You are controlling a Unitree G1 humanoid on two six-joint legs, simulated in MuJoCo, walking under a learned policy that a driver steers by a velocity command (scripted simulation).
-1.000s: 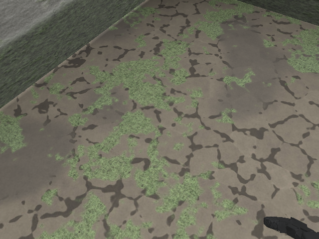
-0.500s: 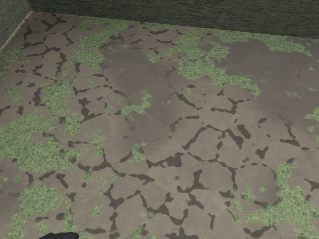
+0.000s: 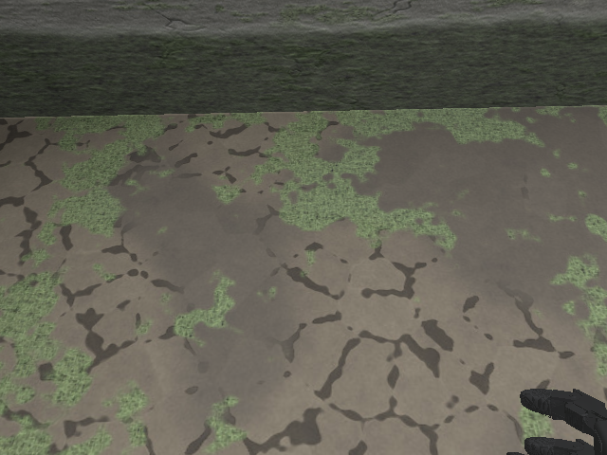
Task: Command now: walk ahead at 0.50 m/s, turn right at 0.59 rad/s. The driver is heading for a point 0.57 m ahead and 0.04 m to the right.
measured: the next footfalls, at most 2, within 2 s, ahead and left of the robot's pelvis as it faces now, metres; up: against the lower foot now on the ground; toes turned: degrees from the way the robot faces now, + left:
left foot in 0.02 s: +0.17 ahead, +0.13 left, +0.00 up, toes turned -4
right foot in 0.54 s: +0.40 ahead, -0.19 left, +0.00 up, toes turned -18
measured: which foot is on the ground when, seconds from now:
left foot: up 0.00-0.00, down 0.02-0.56, up 0.58-0.94, down 0.96-1.00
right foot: down 0.00-0.04, up 0.06-0.52, down 0.54-0.98, up 1.00-1.00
